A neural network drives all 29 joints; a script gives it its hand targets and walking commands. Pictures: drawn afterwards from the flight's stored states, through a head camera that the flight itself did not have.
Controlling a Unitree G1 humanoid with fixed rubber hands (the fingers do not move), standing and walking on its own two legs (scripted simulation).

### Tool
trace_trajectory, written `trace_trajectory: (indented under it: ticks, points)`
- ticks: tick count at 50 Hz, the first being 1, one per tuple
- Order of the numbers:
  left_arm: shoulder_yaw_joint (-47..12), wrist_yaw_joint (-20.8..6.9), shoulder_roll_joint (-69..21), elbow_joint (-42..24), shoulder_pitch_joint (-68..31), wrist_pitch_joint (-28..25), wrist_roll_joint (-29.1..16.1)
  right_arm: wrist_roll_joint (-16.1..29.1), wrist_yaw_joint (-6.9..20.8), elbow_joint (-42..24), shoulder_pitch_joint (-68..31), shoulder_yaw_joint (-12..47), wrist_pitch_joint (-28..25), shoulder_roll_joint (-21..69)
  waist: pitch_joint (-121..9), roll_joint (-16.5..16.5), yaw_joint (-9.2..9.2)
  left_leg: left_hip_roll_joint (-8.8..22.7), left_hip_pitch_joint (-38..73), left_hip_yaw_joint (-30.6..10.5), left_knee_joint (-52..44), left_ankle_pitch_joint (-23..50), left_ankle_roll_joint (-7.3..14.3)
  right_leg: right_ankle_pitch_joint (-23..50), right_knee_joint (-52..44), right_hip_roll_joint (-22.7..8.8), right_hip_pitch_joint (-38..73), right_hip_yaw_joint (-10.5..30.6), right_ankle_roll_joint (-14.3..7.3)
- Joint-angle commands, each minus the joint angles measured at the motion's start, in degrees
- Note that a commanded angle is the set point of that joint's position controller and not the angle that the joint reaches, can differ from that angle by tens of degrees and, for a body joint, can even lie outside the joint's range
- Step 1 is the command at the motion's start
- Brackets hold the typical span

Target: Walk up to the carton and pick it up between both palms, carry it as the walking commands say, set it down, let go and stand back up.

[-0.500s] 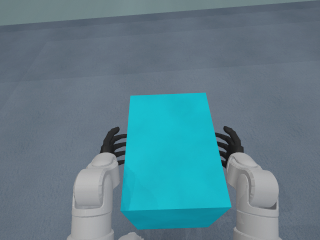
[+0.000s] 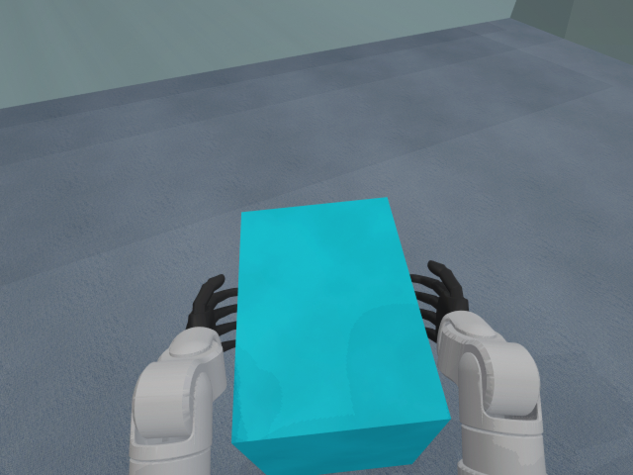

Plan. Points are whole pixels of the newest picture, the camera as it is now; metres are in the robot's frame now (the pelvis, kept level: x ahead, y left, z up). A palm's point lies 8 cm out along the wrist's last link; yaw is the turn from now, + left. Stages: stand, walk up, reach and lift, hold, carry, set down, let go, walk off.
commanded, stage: carry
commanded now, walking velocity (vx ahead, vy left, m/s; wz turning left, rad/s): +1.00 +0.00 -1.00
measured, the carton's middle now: (328, 340) +0.29 +0.00 +0.01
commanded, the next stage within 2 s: none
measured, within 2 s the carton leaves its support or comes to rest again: neither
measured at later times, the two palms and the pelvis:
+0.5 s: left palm (372, 131) +0.78 -0.11 +0.04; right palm (508, 166) +0.64 -0.35 +0.06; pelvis +0.49 -0.10 -0.05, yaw -30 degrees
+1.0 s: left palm (458, 35) +1.16 -0.37 +0.12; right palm (563, 67) +0.96 -0.57 +0.12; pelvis +0.87 -0.29 +0.01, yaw -45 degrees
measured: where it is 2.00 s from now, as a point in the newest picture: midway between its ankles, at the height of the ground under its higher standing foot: (536, 246)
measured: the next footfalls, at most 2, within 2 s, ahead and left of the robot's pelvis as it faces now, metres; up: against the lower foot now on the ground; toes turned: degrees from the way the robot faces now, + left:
left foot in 0.12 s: +0.14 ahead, +0.11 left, +0.00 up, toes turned +1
right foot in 0.42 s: +0.60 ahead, -0.19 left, +0.00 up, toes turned -31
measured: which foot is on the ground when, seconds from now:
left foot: up 0.00-0.10, down 0.12-0.42, up 0.44-0.58, down 0.60-0.86, up 0.88-1.00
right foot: down 0.00-0.14, up 0.16-0.40, down 0.42-0.64, up 0.66-0.88, down 0.90-1.00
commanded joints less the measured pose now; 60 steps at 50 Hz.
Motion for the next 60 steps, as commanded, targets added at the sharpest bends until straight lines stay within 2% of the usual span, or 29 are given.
trace_trajectory:
  ticks: [1, 5, 6, 7, 9, 14, 19, 20, 21, 22, 24, 28, 30, 31, 33, 36, 40, 42, 43, 44, 45, 47, 49, 51, 53, 54, 55, 58, 60]
  points:
    - [-35.4, -6.0, -51.0, -15.1, -32.0, -4.1, -20.5, 16.9, 6.6, -9.3, -14.8, 30.9, -4.1, 54.9, -14.8, 1.7, 3.06, -12.9, -41.9, -3.3, -5.1, -14.3, 3.3, 79.7, -8.4, -9.1, 54.6, 27.1, -14.3]
    - [-35.0, -6.2, -50.8, -16.6, -31.3, -6.2, -21.1, 17.3, 6.6, -16.8, -18.1, 33.4, -6.1, 53.7, -22.7, -2.0, -3.59, -8.9, 29.3, -5.4, -51.8, 14.2, 5.5, 51.0, 10.4, -2.4, -2.1, 5.7, -5.1]
    - [-36.0, -6.2, -52.0, -17.4, -29.4, -6.4, -21.2, 15.9, 6.1, -19.2, -19.9, 32.9, -6.8, 53.6, -24.9, 13.3, -2.29, 7.4, 50.7, -15.7, -51.8, 27.8, 6.6, 9.1, 25.2, 1.3, -24.8, -4.8, -2.6]
    - [-37.3, -6.5, -50.0, -18.1, -27.2, -5.8, -21.8, 14.4, 5.5, -18.9, -16.2, 32.3, -6.7, 52.0, -24.7, 21.7, -1.28, 17.8, 56.7, -22.7, -44.3, 56.5, 9.1, -0.6, 36.1, 0.2, -34.5, -7.4, -1.3]
    - [-41.1, -7.4, -51.3, -20.0, -35.1, -5.8, -24.8, 12.5, 4.7, -14.7, -12.4, 29.4, -7.3, 53.5, -17.5, 17.4, -3.14, 15.7, 57.3, -26.5, -39.5, 74.0, 12.0, -2.3, 39.8, -4.2, -42.1, -6.9, -1.3]
    - [-36.8, -6.0, -48.2, -14.3, -24.9, -5.6, -19.7, 15.5, 6.3, -16.0, -13.7, 32.0, -5.9, 48.8, -0.6, 13.0, -3.26, 7.8, 53.3, -0.1, -41.9, 84.5, 3.8, 0.7, 28.7, -2.2, -47.5, -19.0, -1.5]
    - [-34.7, -4.4, -45.2, -12.9, -26.5, -4.3, -17.4, 15.7, 6.5, -14.1, -10.4, 28.4, -4.0, 43.8, -9.0, 18.9, 1.79, -6.7, 19.4, 16.9, -10.0, 132.0, -6.7, 32.7, -15.1, 18.7, 24.3, -37.2, -3.1]
    - [-34.7, -4.1, -46.8, -12.1, -25.5, -4.1, -16.8, 15.7, 6.9, -12.8, -10.1, 27.4, -3.7, 43.6, -13.0, 8.7, 6.24, -7.4, -1.1, 11.5, 21.5, 90.5, -5.0, 45.1, -17.9, 8.0, 42.4, -18.4, -11.5]
    - [-34.7, -4.0, -46.9, -8.4, -21.6, -3.3, -15.7, 15.2, 7.5, -6.9, -6.4, 25.7, -3.0, 43.2, -14.4, -1.3, 6.60, -18.8, -25.5, 2.5, 42.2, 20.2, -5.2, 65.4, -11.4, -9.5, 58.1, 15.4, -26.4]
    - [-34.3, -4.0, -43.7, -7.4, -22.4, -2.6, -14.9, 14.0, 7.6, -2.8, -4.9, 24.4, -2.5, 41.5, -15.3, -2.7, 4.70, -20.5, -29.0, -9.2, 46.6, -7.8, -2.7, 66.2, -14.2, -16.8, 55.8, 31.7, -30.5]
    - [-34.1, -4.5, -47.8, -12.4, -22.8, -3.3, -15.6, 14.9, 8.0, -9.6, -7.9, 27.9, -3.9, 45.9, -13.1, 5.8, 4.05, -15.4, -26.6, -23.8, 36.9, -6.5, 1.0, 54.5, -16.3, -18.4, 43.3, 34.0, -24.8]
    - [-37.6, -5.5, -53.8, -12.0, -31.0, -5.0, -17.4, 19.1, 9.8, -17.7, -19.0, 28.1, -7.6, 47.4, -6.9, 14.5, -0.84, -3.5, 6.3, -26.8, -18.7, -20.3, 7.3, 21.1, -18.1, -18.7, -12.9, 28.9, -13.1]
    - [-38.0, -5.2, -53.0, -12.6, -29.2, -5.7, -17.6, 17.8, 9.9, -13.1, -12.6, 28.4, -8.3, 50.2, -10.6, 19.4, -3.23, -2.8, 39.8, -13.7, -46.3, 16.2, 6.1, 5.6, 0.3, -7.9, -31.7, 1.6, -3.0]
    - [-39.3, -5.4, -53.4, -13.8, -28.8, -5.9, -18.2, 16.9, 9.7, -12.4, -12.4, 28.2, -8.5, 50.1, -12.8, 28.9, -1.04, 7.3, 37.5, -20.6, -53.4, 23.9, 3.8, 7.3, 20.0, -2.4, -27.4, -5.0, -1.2]
    - [-41.3, -5.8, -52.0, -14.1, -32.6, -6.0, -19.7, 15.5, 8.9, -12.1, -13.7, 28.1, -8.6, 49.9, -13.5, 27.3, 0.49, 15.2, 43.3, -27.6, -51.1, 41.0, 3.3, 3.3, 36.6, -2.5, -30.7, -3.4, -2.1]
    - [-39.8, -7.4, -51.9, -11.1, -29.8, -6.8, -21.1, 15.7, 7.7, -16.3, -16.9, 31.0, -9.3, 50.9, -5.6, 6.2, -1.38, 5.4, 51.4, -10.8, -43.5, 81.2, -4.2, 3.8, 39.6, -0.1, -39.2, -10.2, -2.8]
    - [-34.4, -7.6, -50.1, -6.6, -21.1, -7.5, -18.2, 17.5, 7.0, -21.2, -24.2, 32.9, -8.3, 47.7, -6.7, 8.1, 2.24, -10.3, 35.3, 22.2, -42.1, 125.1, -22.7, 8.4, -0.4, 13.1, -3.7, -37.9, -4.3]
    - [-33.9, -7.0, -50.7, -9.6, -27.4, -6.5, -19.5, 18.0, 6.1, -18.7, -21.8, 31.3, -6.7, 46.2, -4.1, 6.0, 8.88, -19.2, 2.5, 25.0, 10.1, 150.0, -35.1, 17.0, -36.6, 11.7, 41.4, -35.5, -11.4]
    - [-33.3, -5.8, -50.9, -7.3, -30.3, -7.1, -17.9, 19.0, 6.6, -14.8, -20.2, 30.3, -6.7, 46.0, -6.2, -28.6, 9.67, -13.4, -17.7, 2.2, 72.5, 48.0, -20.1, 50.1, -28.3, -5.9, 44.6, -11.8, -19.0]
    - [-34.8, -5.3, -50.9, -6.1, -22.1, -6.5, -16.9, 19.0, 7.5, -12.5, -18.8, 29.9, -6.4, 46.6, -12.1, -26.3, 9.68, -16.6, -35.9, -13.1, 78.1, -22.9, -12.2, 51.0, -26.6, -18.4, 56.8, 20.6, -27.0]
    - [-34.4, -5.1, -47.4, -7.6, -21.2, -6.5, -16.9, 17.8, 7.4, -11.6, -19.2, 29.2, -6.7, 45.2, -14.3, -1.3, 7.53, -10.5, -32.8, -25.1, 58.3, -18.1, -3.6, 41.7, -25.8, -16.1, 47.8, 29.1, -18.5]
    - [-32.9, -4.1, -47.8, -10.6, -21.8, -5.7, -13.7, 17.6, 6.6, -13.0, -15.8, 26.5, -6.9, 43.9, -9.1, 39.2, 2.70, -12.7, -21.9, -16.6, 22.9, -5.5, 2.3, 41.5, -23.5, -14.0, 29.0, 26.9, -11.9]
    - [-38.6, -4.8, -46.9, -12.4, -26.2, -1.8, -17.3, 17.0, 7.5, -17.5, -17.2, 31.0, -4.7, 42.1, 1.8, 13.4, 1.40, -4.6, -19.6, -23.9, -17.1, -19.3, 2.2, 34.0, -25.1, -20.2, 14.2, 37.0, -12.7]
    - [-35.9, -5.5, -44.2, -8.8, -26.7, 0.0, -17.3, 14.5, 5.8, -14.2, -17.9, 27.3, -2.9, 43.0, -2.3, -2.6, -0.46, -12.0, 7.6, -6.8, -40.4, -3.4, 1.3, 24.7, -26.6, -13.1, 0.9, 19.5, -11.8]
    - [-36.7, -6.5, -46.1, -8.5, -27.9, -0.1, -18.6, 13.4, 4.7, -9.5, -15.4, 26.8, -2.6, 47.7, -11.8, 5.3, -2.64, -5.3, 33.9, -9.7, -55.8, 22.7, -1.7, 17.6, 2.4, -0.4, -7.7, 1.9, -5.7]
    - [-36.4, -6.7, -46.8, -9.2, -26.0, -0.5, -19.3, 13.9, 4.2, -12.9, -18.7, 28.2, -2.9, 47.2, -15.9, 21.4, -0.92, 15.3, 47.3, -24.0, -51.1, 38.3, 2.4, -1.3, 20.3, 2.0, -23.3, -5.2, -3.0]
    - [-36.8, -6.8, -45.5, -10.2, -25.8, -1.1, -20.1, 13.6, 3.7, -16.5, -20.4, 28.8, -3.5, 46.9, -20.1, 20.2, 0.22, 21.6, 48.8, -24.1, -46.3, 44.6, 7.2, -3.3, 30.1, -1.0, -24.4, -4.9, -2.4]
    - [-36.2, -8.2, -50.7, -11.7, -27.0, -2.8, -21.2, 15.1, 3.8, -22.7, -25.7, 33.3, -4.9, 51.1, -12.0, 1.1, -1.38, 16.5, 45.9, -17.3, -42.5, 51.7, 6.3, 4.7, 34.3, -7.4, -32.0, -2.8, -1.1]
    - [-35.7, -7.5, -50.8, -11.6, -25.3, -3.6, -20.5, 17.9, 4.4, -23.9, -26.7, 34.7, -4.8, 50.9, -8.4, 4.0, -2.07, 12.3, 52.3, -5.4, -38.0, 68.8, 2.3, 1.9, 38.3, -5.5, -41.2, -8.7, -1.7]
